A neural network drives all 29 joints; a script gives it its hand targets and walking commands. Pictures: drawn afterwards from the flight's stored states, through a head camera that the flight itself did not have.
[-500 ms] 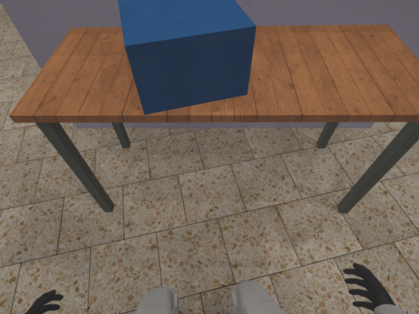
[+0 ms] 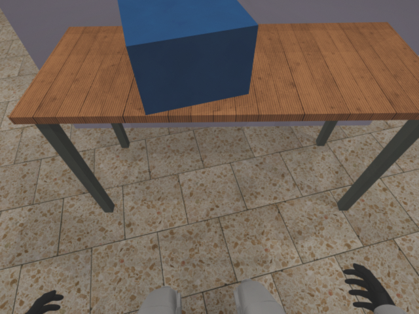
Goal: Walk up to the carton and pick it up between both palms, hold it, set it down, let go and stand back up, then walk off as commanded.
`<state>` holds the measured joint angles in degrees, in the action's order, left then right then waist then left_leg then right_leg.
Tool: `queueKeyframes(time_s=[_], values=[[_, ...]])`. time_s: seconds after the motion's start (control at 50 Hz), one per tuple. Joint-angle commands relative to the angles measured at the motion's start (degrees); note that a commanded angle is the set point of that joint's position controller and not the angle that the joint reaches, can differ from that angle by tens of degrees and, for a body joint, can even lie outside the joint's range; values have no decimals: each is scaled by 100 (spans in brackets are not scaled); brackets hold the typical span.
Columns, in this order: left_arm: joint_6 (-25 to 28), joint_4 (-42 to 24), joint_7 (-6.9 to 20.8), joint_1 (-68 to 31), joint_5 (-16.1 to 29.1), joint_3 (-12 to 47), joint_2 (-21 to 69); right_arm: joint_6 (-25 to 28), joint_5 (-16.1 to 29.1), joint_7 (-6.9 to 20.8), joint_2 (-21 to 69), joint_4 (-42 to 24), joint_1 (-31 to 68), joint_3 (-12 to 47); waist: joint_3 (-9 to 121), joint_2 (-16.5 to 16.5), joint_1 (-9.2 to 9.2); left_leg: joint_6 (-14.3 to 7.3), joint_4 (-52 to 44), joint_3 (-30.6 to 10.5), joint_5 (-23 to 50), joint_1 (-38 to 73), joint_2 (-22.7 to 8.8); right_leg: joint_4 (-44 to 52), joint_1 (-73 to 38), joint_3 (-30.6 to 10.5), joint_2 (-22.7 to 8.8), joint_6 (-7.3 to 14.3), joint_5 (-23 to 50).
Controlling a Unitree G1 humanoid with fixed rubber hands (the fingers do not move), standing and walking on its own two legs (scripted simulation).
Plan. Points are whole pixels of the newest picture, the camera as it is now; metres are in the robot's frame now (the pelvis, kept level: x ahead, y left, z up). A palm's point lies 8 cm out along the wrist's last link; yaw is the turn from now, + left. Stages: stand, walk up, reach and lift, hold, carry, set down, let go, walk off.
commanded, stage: walk up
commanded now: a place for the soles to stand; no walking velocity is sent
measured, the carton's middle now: (184, 44) +0.78 +0.06 +0.08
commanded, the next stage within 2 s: none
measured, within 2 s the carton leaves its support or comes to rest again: neither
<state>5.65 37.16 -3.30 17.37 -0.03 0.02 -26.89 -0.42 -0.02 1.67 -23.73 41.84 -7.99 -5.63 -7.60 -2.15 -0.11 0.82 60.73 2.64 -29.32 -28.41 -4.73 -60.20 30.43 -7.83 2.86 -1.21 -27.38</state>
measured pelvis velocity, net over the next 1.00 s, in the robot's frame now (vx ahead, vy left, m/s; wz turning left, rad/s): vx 0.00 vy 0.00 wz -0.03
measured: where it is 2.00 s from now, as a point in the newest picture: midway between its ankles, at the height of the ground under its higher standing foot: outside the picture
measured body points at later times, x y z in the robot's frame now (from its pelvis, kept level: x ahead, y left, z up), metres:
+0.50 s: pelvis +0.00 +0.00 +0.00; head +0.04 -0.01 +0.45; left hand +0.12 +0.33 -0.07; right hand +0.15 -0.32 -0.09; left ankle +0.03 +0.13 -0.67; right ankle +0.06 -0.15 -0.67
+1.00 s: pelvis +0.00 +0.00 +0.00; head +0.03 -0.01 +0.45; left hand +0.13 +0.32 -0.07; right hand +0.14 -0.32 -0.09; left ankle +0.03 +0.13 -0.67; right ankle +0.06 -0.15 -0.67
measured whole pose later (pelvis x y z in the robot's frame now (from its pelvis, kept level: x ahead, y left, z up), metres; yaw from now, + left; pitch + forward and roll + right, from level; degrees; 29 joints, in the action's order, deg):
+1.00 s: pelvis +0.00 +0.00 +0.00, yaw -2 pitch -3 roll +0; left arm 5.6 37.2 -3.3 16.2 0.0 0.0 -26.6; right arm -0.4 0.0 1.7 -23.7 42.0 -8.2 -5.5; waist -7.4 -1.8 -0.1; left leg 0.1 60.6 3.0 -29.6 -27.7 -5.0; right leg -59.1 30.4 -6.8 1.5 -1.8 -24.7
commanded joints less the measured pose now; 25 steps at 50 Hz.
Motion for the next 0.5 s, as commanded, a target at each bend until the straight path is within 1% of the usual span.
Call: queueKeyframes(time_s=[0.0,0.02,0.04,0.06,0.08,0.1,0.12,0.14,0.16,0.18,0.2,0.22,0.24,0.26,0.28,0.3,0.32,0.34,0.36,0.38,0.4,0.42,0.44,0.46,0.48], values=[[84,237,-82,313,-113,-563,-1306,203,-156,-34,-1911,-299,292,-411,719,-630,-92,-1836,-2899,-2441,883,623,-1920,-226,586,801,-171,304,-517],[116,309,-58,515,-82,-557,-1278,184,-128,-54,-1744,-350,507,-319,772,-592,81,-1590,-2424,-1832,1286,324,-1538,378,20,742,-114,387,3],[150,441,-45,780,-140,-624,-1312,161,-122,-47,-1606,-374,579,-298,924,-409,199,-1210,-1888,-1227,1359,16,-1086,925,-586,607,-29,473,663],[184,461,-74,916,-174,-684,-1490,120,-95,-49,-1343,-517,751,-228,858,283,263,-804,-881,-589,951,-491,-503,1829,-760,-545,-475,694,1038],[207,424,-68,849,-191,-789,-1923,77,-70,-60,-1098,-642,731,-195,986,1341,164,-383,232,-101,-96,-872,271,2791,-864,-2683,-1322,1259,1097],[167,325,-64,612,-154,-752,-2059,38,-65,-90,-1230,-632,699,-216,811,1279,123,-333,214,-369,-915,-907,345,3105,-770,-3736,-1674,1646,1008],[137,237,-83,358,-136,-712,-1979,24,-51,-87,-1330,-562,560,-224,847,981,77,-325,173,-538,-1004,-837,324,3050,-766,-3886,-1664,1754,899],[126,206,-109,237,-137,-698,-1902,56,-56,-74,-1323,-469,469,-248,781,825,-37,-324,-126,-532,-772,-551,236,2870,-665,-3623,-1532,1679,996],[100,201,-115,-1,-135,-640,-1791,100,-64,-65,-1275,-333,251,-269,689,958,-165,-384,-727,-477,-156,-126,224,2613,-314,-3083,-1335,1511,1186],[74,192,-89,-123,-116,-596,-1627,152,-81,-61,-1340,-264,148,-322,749,899,-261,-467,-1055,-446,266,459,168,2387,132,-2495,-1104,1267,1415],[43,84,-81,-292,-107,-495,-1432,190,-138,-51,-1442,-186,-112,-392,855,573,-446,-614,-1500,-841,151,1063,-20,1961,788,-1856,-822,1023,1291],[20,66,-67,-459,-103,-454,-1277,198,-127,-46,-1640,-107,-379,-449,833,318,-613,-836,-2030,-1256,-236,1541,-396,1333,1386,-955,-482,736,1169],[11,24,-73,-438,-84,-404,-1092,219,-112,-32,-1791,-156,-469,-453,970,-505,-645,-1228,-2927,-2131,-744,1597,-1102,180,1464,53,-45,520,958],[4,99,-111,-220,-57,-451,-1094,229,-113,-34,-1871,-175,-221,-429,745,-963,-428,-1650,-3490,-2839,-218,1210,-1799,-468,1389,679,92,352,-26],[11,201,-125,-57,-97,-481,-1252,227,-171,-34,-1954,-244,-29,-444,718,-824,-362,-1835,-3434,-3018,258,1114,-2067,-665,1325,683,-152,300,-772],[45,215,-90,122,-113,-519,-1326,220,-156,-41,-1985,-294,186,-422,723,-748,-198,-1894,-3111,-2719,619,923,-2033,-462,981,800,-218,307,-755],[79,328,-66,394,-99,-540,-1239,214,-161,-56,-1865,-320,352,-404,651,-652,-32,-1758,-2784,-2238,1139,655,-1790,-32,507,878,-220,332,-396],[119,377,-43,556,-103,-526,-1153,190,-144,-66,-1688,-378,490,-342,688,-658,98,-1445,-2356,-1531,1660,291,-1388,615,-138,960,-143,386,315],[172,475,-47,752,-139,-595,-1193,162,-159,-60,-1512,-368,561,-301,850,-386,232,-1058,-1757,-897,1722,74,-910,1276,-639,654,-76,466,1040],[216,486,-76,962,-204,-686,-1495,114,-97,-39,-1239,-503,621,-232,900,513,229,-686,-603,-440,1110,-434,-337,2102,-820,-901,-644,767,1122],[209,471,-73,830,-212,-738,-1911,55,-56,-61,-1078,-616,617,-204,986,1289,108,-367,135,-164,-297,-690,272,2851,-916,-2819,-1377,1293,1033],[161,280,-61,528,-163,-693,-1972,20,-39,-87,-1232,-644,618,-224,1023,1182,101,-321,168,-391,-891,-689,318,3089,-841,-3566,-1654,1617,983],[138,228,-104,291,-145,-673,-1962,17,-59,-80,-1285,-537,584,-238,903,904,28,-300,-23,-490,-832,-556,276,2970,-718,-3630,-1664,1733,948],[112,177,-125,29,-132,-639,-1864,74,-59,-62,-1273,-446,411,-252,787,774,-124,-324,-529,-362,-333,-211,240,2704,-470,-3131,-1444,1580,1090],[90,208,-136,-123,-134,-561,-1700,128,-91,-57,-1293,-292,262,-294,687,703,-253,-437,-1022,-441,240,356,230,2396,100,-2566,-1207,1393,1491]])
